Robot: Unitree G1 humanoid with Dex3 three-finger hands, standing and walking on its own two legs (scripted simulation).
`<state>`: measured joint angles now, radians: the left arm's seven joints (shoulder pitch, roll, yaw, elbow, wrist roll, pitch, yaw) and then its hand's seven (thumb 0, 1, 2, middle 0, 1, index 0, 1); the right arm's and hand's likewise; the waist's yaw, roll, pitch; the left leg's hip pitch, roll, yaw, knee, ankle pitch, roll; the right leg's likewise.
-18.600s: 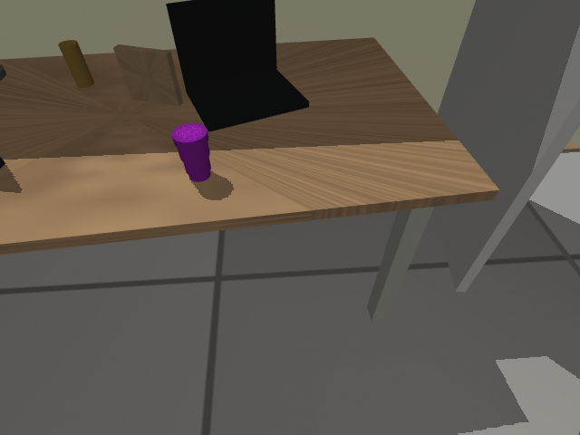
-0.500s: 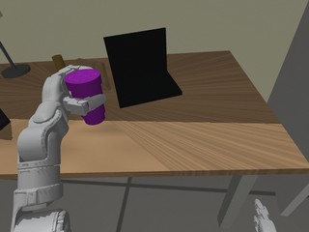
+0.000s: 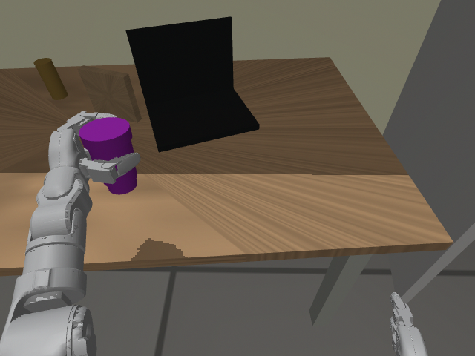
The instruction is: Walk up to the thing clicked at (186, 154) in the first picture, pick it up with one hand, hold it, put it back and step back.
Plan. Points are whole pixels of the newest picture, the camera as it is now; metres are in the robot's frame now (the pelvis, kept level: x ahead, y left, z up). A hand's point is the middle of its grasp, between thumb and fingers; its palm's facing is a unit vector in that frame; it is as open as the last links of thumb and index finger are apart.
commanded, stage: crouch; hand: left
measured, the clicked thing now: (114, 159) +0.42 +0.20 +0.16
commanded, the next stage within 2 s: lower in 0.68 s
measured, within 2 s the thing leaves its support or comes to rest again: rests again in 1.76 s
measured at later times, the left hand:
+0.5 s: hand (114, 152) +0.45 +0.22 +0.14, palm faces +0.24 -0.97 -0.01, open 10.4 cm
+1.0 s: hand (118, 163) +0.47 +0.23 +0.10, palm faces +0.24 -0.97 -0.02, open 10.4 cm
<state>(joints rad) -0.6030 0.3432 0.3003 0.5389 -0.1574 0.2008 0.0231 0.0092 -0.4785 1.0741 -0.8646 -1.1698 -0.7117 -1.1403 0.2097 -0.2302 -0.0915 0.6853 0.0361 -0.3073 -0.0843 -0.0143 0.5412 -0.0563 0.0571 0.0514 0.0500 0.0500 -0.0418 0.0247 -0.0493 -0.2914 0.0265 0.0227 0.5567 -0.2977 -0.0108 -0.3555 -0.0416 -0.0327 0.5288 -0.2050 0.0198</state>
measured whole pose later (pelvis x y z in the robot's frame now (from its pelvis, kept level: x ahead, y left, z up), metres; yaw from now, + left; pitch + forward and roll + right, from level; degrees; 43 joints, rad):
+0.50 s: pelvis +0.01 +0.00 +0.00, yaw +0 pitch +6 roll -1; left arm -0.65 0.39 0.33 0.77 -0.15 -0.04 -0.02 0.01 -0.49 1.08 -0.88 -1.16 -0.72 -1.13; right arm 0.21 -0.22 -0.08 0.64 0.03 -0.20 -0.08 -0.01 0.53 -0.06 0.06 0.05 0.05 0.05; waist -0.06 0.02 -0.05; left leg -0.35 0.03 0.02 0.57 -0.31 -0.01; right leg -0.41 -0.03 -0.03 0.52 -0.21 0.02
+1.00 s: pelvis +0.01 +0.00 -0.01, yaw +0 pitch +10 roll -1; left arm -0.70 0.43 0.35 0.93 -0.14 -0.16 -0.04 0.01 -0.49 1.08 -0.88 -1.15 -0.73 -1.12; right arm 0.20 -0.22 -0.06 0.57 0.02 -0.14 -0.06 -0.01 0.52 -0.06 0.06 0.05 0.05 0.05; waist -0.09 0.01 -0.07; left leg -0.49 0.04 0.02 0.67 -0.35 -0.01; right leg -0.55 -0.03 -0.03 0.62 -0.24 0.02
